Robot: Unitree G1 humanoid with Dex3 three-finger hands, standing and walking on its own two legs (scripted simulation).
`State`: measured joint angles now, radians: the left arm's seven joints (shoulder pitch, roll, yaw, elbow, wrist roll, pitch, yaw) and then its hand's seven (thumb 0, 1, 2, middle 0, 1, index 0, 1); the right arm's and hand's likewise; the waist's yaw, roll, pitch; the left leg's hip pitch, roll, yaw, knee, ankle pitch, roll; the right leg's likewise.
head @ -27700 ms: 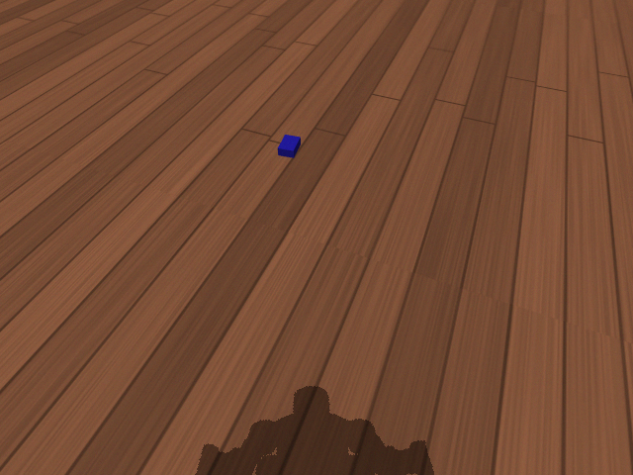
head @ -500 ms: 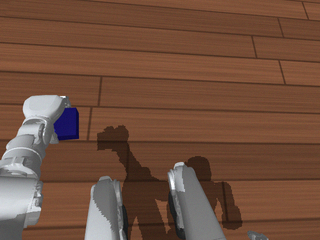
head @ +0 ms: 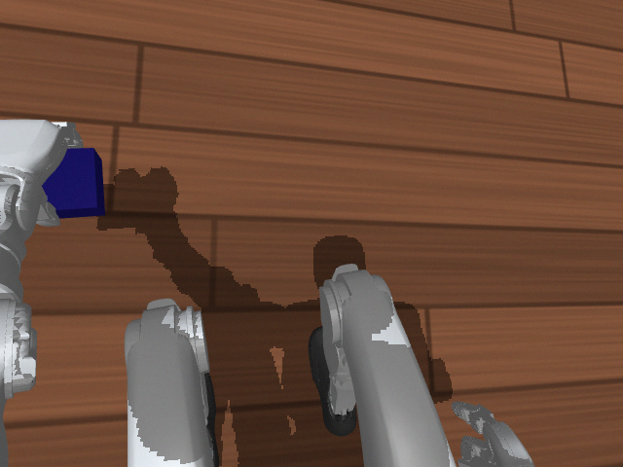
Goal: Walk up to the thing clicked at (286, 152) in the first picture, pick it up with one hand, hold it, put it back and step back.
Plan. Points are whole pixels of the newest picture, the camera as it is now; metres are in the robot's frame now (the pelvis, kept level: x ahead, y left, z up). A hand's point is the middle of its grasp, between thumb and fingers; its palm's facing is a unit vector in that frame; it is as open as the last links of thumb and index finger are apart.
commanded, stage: crouch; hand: left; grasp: from above
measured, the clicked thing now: (50, 184) +0.49 +0.27 -0.20
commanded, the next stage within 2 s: lower in 0.76 s
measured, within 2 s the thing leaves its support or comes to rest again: neither
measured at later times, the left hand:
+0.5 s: hand (56, 182) +0.50 +0.27 -0.21, palm faces -0.48 +0.01 -0.88, open 10.8 cm
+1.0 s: hand (60, 184) +0.51 +0.27 -0.25, palm faces -0.49 +0.00 -0.87, open 10.9 cm
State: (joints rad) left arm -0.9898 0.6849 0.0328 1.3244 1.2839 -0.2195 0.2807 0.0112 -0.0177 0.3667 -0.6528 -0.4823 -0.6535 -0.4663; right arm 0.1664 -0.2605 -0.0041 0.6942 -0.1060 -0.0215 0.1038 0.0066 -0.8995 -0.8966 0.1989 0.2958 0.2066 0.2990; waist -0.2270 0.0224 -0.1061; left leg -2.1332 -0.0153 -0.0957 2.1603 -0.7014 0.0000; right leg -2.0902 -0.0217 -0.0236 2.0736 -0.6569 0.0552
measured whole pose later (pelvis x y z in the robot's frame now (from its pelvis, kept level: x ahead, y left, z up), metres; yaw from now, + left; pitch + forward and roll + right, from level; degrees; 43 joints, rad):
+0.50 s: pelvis -0.01 +0.00 -0.06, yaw -3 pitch +35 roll -9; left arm -1.10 0.84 0.06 1.48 1.33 -0.27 0.29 0.01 -0.04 0.39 -0.66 -0.49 -0.66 -0.48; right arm 0.19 -0.27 0.09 0.69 -0.13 0.00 0.13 0.01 -0.90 -0.89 0.20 0.30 0.21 0.30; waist -0.30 0.00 -0.02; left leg -2.27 -0.01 -0.14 2.35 -0.70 0.00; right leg -2.22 0.00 -0.05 2.23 -0.64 0.06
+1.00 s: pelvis -0.01 +0.00 -0.08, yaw -4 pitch +35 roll -11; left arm -1.13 0.90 0.05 1.52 1.34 -0.28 0.31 0.01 -0.06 0.43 -0.66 -0.49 -0.67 -0.48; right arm 0.17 -0.29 0.14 0.66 -0.14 0.01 0.13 0.00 -0.91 -0.90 0.20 0.30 0.21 0.30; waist -0.32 -0.02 0.01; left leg -2.34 -0.02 -0.16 2.42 -0.70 0.00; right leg -2.26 0.00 -0.06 2.28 -0.64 0.06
